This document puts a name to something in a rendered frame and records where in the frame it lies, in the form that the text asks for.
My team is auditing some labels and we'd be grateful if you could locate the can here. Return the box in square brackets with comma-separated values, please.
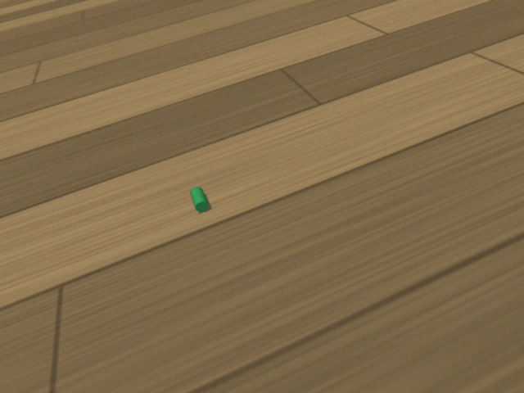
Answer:
[190, 187, 208, 211]

